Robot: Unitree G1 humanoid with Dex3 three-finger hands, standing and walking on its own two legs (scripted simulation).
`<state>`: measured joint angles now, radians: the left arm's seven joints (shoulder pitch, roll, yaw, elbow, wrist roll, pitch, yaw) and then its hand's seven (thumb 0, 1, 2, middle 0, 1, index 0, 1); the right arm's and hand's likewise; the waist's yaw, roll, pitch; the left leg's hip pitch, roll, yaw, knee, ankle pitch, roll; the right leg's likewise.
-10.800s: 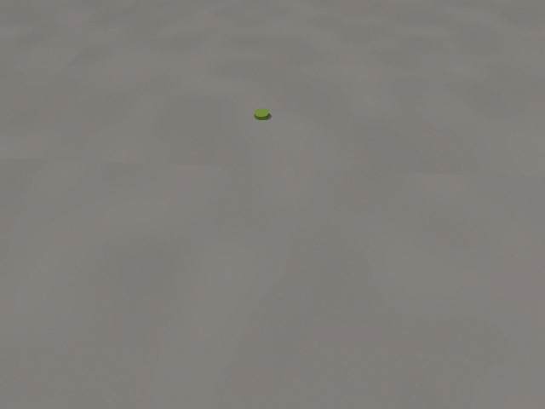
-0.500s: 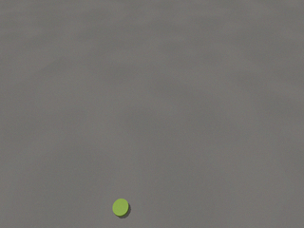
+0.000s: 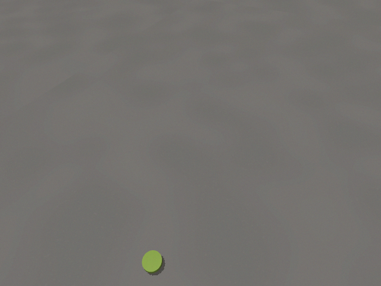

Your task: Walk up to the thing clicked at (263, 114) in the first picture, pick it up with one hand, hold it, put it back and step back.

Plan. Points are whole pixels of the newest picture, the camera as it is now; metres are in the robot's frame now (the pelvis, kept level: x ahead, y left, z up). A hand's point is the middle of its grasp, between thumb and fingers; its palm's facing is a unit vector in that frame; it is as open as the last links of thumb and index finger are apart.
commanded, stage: stand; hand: left
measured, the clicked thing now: (152, 261) +0.41 +0.23 -0.77
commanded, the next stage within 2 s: none
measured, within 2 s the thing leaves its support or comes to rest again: neither
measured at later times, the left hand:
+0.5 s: hand out of the picture +0.07 +0.27 -0.16, palm faces -0.01 -0.94 -0.35, open 7.4 cm
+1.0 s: hand out of the picture +0.06 +0.28 -0.16, palm faces -0.01 -0.94 -0.34, open 7.4 cm
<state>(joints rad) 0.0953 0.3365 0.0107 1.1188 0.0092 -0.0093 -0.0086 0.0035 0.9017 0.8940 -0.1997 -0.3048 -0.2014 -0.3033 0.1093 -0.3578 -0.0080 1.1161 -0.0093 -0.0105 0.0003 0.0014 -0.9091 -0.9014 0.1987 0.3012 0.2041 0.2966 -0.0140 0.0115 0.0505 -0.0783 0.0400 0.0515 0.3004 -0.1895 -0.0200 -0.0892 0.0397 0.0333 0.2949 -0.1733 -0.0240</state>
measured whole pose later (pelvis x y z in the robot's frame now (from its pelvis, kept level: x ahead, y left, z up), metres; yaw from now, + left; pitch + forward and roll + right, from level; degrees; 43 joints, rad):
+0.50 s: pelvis +0.00 +0.01 +0.00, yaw +1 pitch -2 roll +0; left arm 0.11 0.35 0.00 1.13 0.01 -0.01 0.00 0.00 0.90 0.89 -0.20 -0.30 -0.20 -0.30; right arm 0.11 -0.35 -0.01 1.13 -0.01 -0.01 0.00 0.00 -0.91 -0.90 0.20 0.30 0.20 0.30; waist -0.01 0.01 0.05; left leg -0.08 0.01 0.04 0.29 -0.18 0.00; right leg -0.09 0.01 0.03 0.29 -0.18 0.00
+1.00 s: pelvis +0.00 +0.02 +0.00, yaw +2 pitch -2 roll +0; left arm 0.12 0.35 0.00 1.13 0.01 -0.01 0.00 0.00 0.90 0.89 -0.20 -0.30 -0.20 -0.30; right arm 0.11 -0.35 -0.01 1.13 -0.01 -0.01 0.01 0.00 -0.91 -0.90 0.20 0.30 0.20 0.30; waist -0.01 0.00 0.05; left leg -0.09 -0.01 0.04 0.30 -0.19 0.02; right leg -0.09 -0.01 0.02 0.29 -0.18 0.01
